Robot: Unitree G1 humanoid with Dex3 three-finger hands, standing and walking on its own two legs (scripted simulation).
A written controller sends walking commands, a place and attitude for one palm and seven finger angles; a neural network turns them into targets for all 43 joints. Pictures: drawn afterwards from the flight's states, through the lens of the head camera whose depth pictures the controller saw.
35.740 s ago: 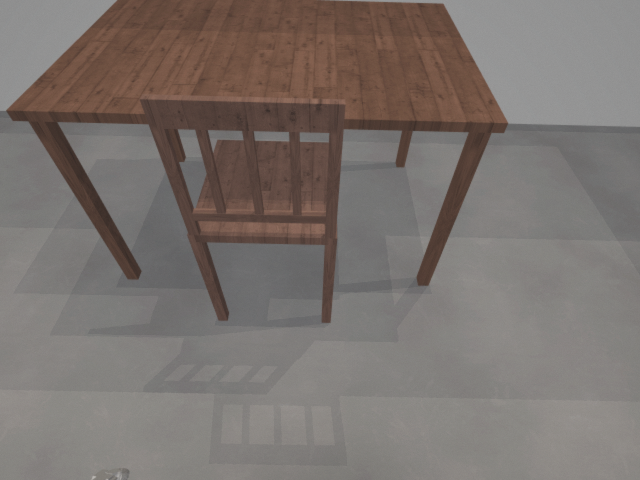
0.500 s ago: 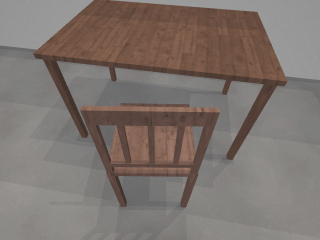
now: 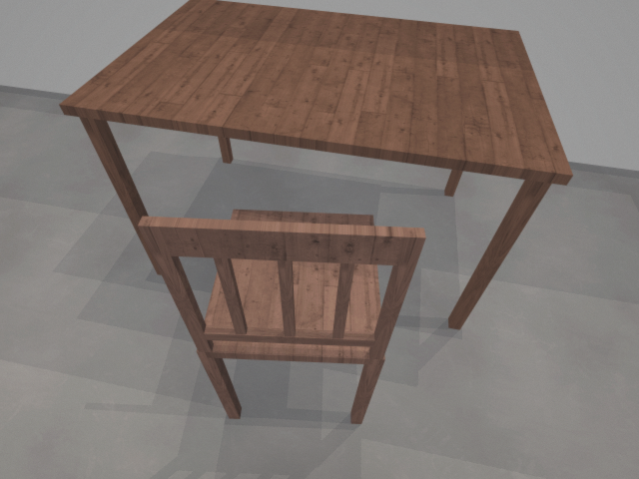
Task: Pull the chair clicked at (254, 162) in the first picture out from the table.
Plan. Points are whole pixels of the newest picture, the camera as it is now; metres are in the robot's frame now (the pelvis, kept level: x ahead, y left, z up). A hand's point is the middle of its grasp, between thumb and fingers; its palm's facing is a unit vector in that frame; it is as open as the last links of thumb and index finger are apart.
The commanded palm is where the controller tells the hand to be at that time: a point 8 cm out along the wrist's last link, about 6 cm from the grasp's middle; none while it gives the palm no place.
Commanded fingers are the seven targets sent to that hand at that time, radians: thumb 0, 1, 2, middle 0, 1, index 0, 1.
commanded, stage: come to a stop and stand still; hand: left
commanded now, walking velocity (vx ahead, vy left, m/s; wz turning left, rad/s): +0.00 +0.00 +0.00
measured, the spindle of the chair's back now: (287, 299) +0.41 +0.08 -0.10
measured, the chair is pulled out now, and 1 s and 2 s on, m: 0.25 0.25 0.25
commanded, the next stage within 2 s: look again from close up in 1.44 s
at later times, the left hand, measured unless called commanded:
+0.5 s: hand out of the picture -0.02 +0.17 -0.17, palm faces +0.04 -0.98 -0.18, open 7.4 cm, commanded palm none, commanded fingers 0.00 0.90 0.90 -0.20 -0.30 -0.20 -0.30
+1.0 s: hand out of the picture +0.02 +0.26 -0.17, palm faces +0.00 -0.98 -0.20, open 7.3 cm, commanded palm none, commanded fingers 0.00 0.90 0.90 -0.20 -0.30 -0.20 -0.30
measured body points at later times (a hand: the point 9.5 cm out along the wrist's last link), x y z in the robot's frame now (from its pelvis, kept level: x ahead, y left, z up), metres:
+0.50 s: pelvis +0.00 +0.02 +0.01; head +0.01 +0.01 +0.46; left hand -0.02 +0.23 -0.15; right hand -0.02 -0.19 -0.16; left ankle +0.00 +0.13 -0.73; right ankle -0.03 -0.05 -0.73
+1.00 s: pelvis -0.01 +0.08 +0.00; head +0.01 +0.09 +0.45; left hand +0.02 +0.31 -0.15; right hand +0.00 -0.15 -0.15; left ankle -0.01 +0.14 -0.73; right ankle -0.03 -0.05 -0.73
